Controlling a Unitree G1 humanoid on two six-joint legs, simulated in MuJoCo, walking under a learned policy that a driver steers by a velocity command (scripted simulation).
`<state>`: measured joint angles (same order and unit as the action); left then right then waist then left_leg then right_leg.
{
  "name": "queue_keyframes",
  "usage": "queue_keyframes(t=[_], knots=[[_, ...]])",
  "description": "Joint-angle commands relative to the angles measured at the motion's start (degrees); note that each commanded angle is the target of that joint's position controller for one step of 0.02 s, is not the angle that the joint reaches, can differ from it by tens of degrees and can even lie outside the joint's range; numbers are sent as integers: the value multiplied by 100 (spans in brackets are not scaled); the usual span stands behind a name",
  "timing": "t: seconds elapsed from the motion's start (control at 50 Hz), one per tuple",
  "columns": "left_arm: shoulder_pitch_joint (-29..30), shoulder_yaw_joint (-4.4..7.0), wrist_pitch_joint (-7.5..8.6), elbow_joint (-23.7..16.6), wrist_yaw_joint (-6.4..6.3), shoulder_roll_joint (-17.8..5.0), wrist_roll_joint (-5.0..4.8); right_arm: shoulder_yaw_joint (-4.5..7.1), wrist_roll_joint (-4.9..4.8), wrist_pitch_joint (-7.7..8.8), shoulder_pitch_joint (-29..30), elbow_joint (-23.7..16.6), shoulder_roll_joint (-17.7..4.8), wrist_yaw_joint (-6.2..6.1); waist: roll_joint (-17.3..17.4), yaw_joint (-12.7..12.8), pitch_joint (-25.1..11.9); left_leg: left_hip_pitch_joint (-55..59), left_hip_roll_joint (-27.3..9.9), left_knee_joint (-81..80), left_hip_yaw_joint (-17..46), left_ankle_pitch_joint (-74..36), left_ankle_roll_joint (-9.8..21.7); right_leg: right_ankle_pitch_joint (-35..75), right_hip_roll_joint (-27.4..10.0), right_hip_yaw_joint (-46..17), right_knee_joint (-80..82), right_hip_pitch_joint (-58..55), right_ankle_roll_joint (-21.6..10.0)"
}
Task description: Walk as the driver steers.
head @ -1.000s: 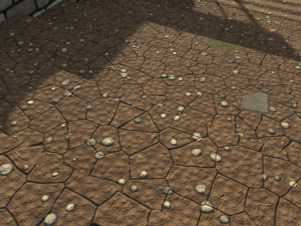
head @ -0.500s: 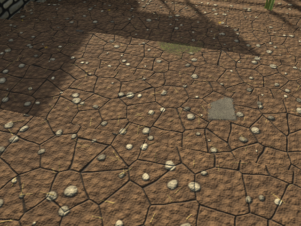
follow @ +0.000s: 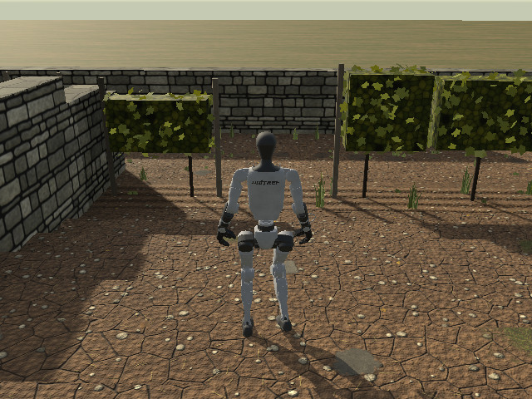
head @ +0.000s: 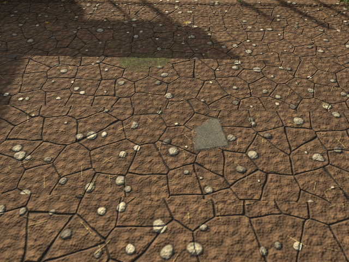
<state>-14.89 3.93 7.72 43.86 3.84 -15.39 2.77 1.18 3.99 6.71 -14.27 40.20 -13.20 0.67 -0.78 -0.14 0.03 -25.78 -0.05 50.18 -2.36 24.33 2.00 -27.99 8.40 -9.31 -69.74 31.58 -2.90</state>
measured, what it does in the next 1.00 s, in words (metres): goes down: right foot 0.16 m lower, then left foot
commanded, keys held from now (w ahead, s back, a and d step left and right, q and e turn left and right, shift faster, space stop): e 0.22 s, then no key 0.78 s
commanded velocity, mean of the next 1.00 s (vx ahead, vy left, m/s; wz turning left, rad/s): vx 0.03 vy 0.00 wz -0.26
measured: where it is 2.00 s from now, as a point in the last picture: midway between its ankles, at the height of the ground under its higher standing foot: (233, 234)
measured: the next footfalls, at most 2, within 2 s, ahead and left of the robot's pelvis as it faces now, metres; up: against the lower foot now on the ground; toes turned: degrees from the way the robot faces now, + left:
right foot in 0.42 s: +0.21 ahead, -0.23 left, -0.16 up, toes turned -16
left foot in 0.72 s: +0.32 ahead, -0.03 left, -0.16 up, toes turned -10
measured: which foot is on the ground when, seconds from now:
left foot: down 0.00-0.42, up 0.44-0.70, down 0.72-1.00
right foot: up 0.00-0.40, down 0.42-1.00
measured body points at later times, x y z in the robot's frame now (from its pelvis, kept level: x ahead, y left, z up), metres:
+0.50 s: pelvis +0.13 -0.12 -0.12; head +0.15 -0.14 +0.33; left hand +0.37 +0.08 -0.21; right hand -0.05 -0.31 -0.26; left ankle +0.04 +0.09 -0.64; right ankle +0.17 -0.22 -0.86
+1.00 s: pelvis +0.20 -0.14 -0.13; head +0.20 -0.15 +0.32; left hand +0.32 +0.07 -0.27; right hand +0.23 -0.40 -0.26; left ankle +0.24 -0.01 -0.86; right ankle +0.17 -0.22 -0.86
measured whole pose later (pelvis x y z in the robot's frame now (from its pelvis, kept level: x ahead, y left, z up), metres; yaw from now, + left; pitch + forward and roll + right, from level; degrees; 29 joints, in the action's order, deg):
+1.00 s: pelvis +0.20 -0.14 -0.13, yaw -14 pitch +1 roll -1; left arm -16.8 2.0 3.7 52.7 5.0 -11.2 -0.4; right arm 2.4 0.9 4.3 -10.6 54.8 -11.3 4.6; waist 1.4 -1.1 -0.6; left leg -17.7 -4.9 33.9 -2.5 16.7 -2.1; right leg -16.9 3.3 3.7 -30.9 14.8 -3.6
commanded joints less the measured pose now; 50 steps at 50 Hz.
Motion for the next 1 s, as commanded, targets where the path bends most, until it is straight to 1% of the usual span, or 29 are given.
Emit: queue_keyframes(t=[0.02, 0.04, 0.06, 0.1, 0.12, 0.16, 0.2, 0.22, 0.28, 0.34, 0.38, 0.4, 0.42, 0.44, 0.46, 0.48, 0.5, 0.52, 0.54, 0.56, 0.58, 0.6, 0.62, 0.68, 0.74, 0.76, 0.82, 0.88, 1.0], knots=[[-163, -50, -276, -656, -314, -265, 168, -3, -192, 79, 133, -309, -268, 58, 211, 165, -501, 1603, -2659, -2280, 3491, -4277, 2134, 16, -964, -519, -1229, 2547, 432], [-259, -118, -384, -635, -395, -111, 371, -136, -255, 67, 553, -386, 100, -7, 320, 378, -947, 1384, -2087, -1988, 2747, -4210, 1733, 442, -1075, -233, -1169, 2057, 718], [-266, -271, -406, -660, -349, 182, 523, -174, -156, 57, 711, -411, 209, -86, 488, 432, -885, 788, -1689, -1917, 2044, -4388, 1411, 1038, -1147, 68, -1094, 1567, 873], [-100, -313, -347, -706, -83, -9, 440, -18, -7, 74, 561, -500, -424, -325, 178, 190, -662, -34, -1042, -1883, 793, -3974, 1145, 2207, -1119, 746, -802, 829, 870], [245, -300, -321, -743, 32, -144, 391, -52, -1, 149, 264, -366, -400, -455, 199, -12, -430, 226, -1105, -1658, 861, -2712, 872, 3109, -1483, 350, -34, 1151, 758], [985, -253, -273, -922, 97, -234, 407, -97, -148, 132, -1122, 91, -396, -603, 455, -594, -297, 1421, -1377, -1193, 1093, -2120, 952, 3331, -1623, 487, 784, 2147, 624], [1973, -276, -230, -1228, 77, -131, 476, -118, -219, 63, -2244, 500, -387, -626, 585, -1110, -92, 2171, -1785, -888, 1616, -1577, 1026, 3328, -1720, 646, 1919, 3133, 503], [2014, -327, -242, -1018, 107, -77, 411, -146, -261, 58, -2292, 511, -215, -620, 349, -1237, 148, 1927, -1687, -886, 1422, -355, 755, 4526, -1831, 697, 3528, 2882, 482], [1732, -259, -523, -838, 123, -216, 157, -84, 95, 60, -1693, 604, -779, -78, 713, -736, 518, -813, -1762, -1601, 1100, 822, 692, 5287, -1335, 1168, 3410, -221, 369], [1866, -244, -612, -782, 17, -378, 254, -82, -173, -30, -1647, 964, -831, -43, 449, -869, 727, 427, -2031, -970, 1449, 1097, 403, 4760, -1565, 724, 5007, -120, 292], [1090, -139, -568, -492, -93, -451, 190, -133, -93, -237, -1832, 1412, -765, -32, 301, -566, 583, 420, -1976, -245, 1280, 1235, 170, 5700, -1558, 884, 5616, -1479, 73], [104, 101, -504, -174, -159, -806, 49, -135, -26, -335, -1600, 1461, -788, 96, 17, -69, 239, -109, -1646, 608, 703, 1181, -28, 6121, -1402, 1212, 5674, -2970, -41], [-707, 380, -519, 57, -211, -1296, 83, -133, 140, -416, -1647, 1541, -771, 284, -532, 357, -201, -568, -1106, 2099, -108, 1151, -457, 6312, -1492, 1170, 5546, -4337, -253], [-1329, 512, -549, 106, -209, -1786, -20, -301, 203, -445, -2563, 1557, 104, 474, -1535, 40, -2036, -1632, -658, 4222, -365, 2647, -797, 8346, -2308, 476, 3453, -6811, -1275], [-1364, 388, -525, 57, -53, -1424, 112, -244, -37, -447, -2084, 1397, -222, 518, -1043, 363, -2190, -2348, -608, 5289, -196, 2760, -892, 8152, -2688, 110, 3354, -6644, -1350], [-1155, 326, -460, 22, 26, -1347, 134, -158, -186, -388, -1403, 1129, -503, 479, -927, 378, -1620, -2831, -568, 5789, -140, 2563, -904, 7948, -2740, -15, 3584, -5798, -1099], [-507, 289, -367, -167, 157, -1331, -52, -157, -255, -231, -979, 664, -546, 363, -840, 92, -1297, -3167, -577, 5948, 136, 2345, -931, 6348, -3021, -536, 3966, -4594, -1277], [-146, 225, -295, -261, 223, -1253, -90, -159, -300, -91, -950, 583, -490, 210, -835, -107, -961, -3123, -722, 5917, 565, 1773, -883, 5357, -3408, -1047, 4304, -3376, -1561], [-117, -77, -182, -90, 228, -543, -72, -303, -216, -56, -1436, 939, -65, 80, 133, -360, -500, -2635, -1040, 4574, 1039, 220, -798, 4136, -3264, -547, 4644, -2291, -1364], [-41, -206, -151, -32, 236, -351, -60, -281, -233, -106, -1889, 1249, -41, 80, 148, -645, -130, -1919, -1138, 3935, 957, -465, -870, 3766, -2927, -460, 4871, -1254, -1152], [42, -238, -117, 22, 215, -353, -148, -233, -216, -167, -2097, 1271, -109, 129, -249, -824, -67, -1651, -1061, 3751, 774, -602, -892, 3764, -2575, -356, 4913, -832, -942], [252, -267, -108, -16, 131, -234, -309, -172, -138, -234, -2236, 1470, -142, 237, 226, -847, -50, -1283, -1124, 2243, 806, -1591, -885, 2412, -2125, 57, 5067, -495, -633], [605, -289, -114, -152, 98, -343, -337, -133, -59, -283, -2091, 1482, -222, 360, 112, -864, 69, -715, -1056, 1446, 622, -2145, -897, 1880, -1893, 87, 5024, 24, -392], [506, -184, -141, 16, 145, -731, -347, 37, -176, -330, -1545, 1285, -466, 401, -257, -721, -86, 627, -700, 80, 369, -1766, -948, 1461, -2130, -434, 4955, 284, -410], [-225, -288, -232, 356, 308, -269, -590, 90, -330, -297, -833, 1090, -529, 273, 114, -407, -179, 447, -778, -1404, 498, -2045, -719, 656, -2159, -959, 4842, -897, -264], [-656, -267, -286, 431, 265, -213, -600, 62, -355, -314, -403, 1037, -522, 258, 297, -29, -148, 598, -784, -1708, 378, -1559, -559, -175, -1947, -813, 5092, -1092, -113], [-307, -176, -327, 405, 112, -304, -379, 130, -366, -309, 51, 1041, -355, 298, 56, -98, 209, 555, -645, -2105, 273, -720, -336, -592, -1434, -4, 5115, -1129, 87], [-397, -161, -328, 578, 133, -67, -409, 170, -325, -235, -68, 1212, -323, 414, 94, -173, 161, 1007, -619, -2058, 153, -1334, -212, 696, -1061, 553, 4894, -1168, -11], [-504, -64, -362, 773, 98, -26, -304, 298, -321, -177, 296, 1313, -433, 365, 192, -112, -171, 967, -609, -1915, 12, -1940, -185, 2450, -926, 877, 4361, -1775, -86]])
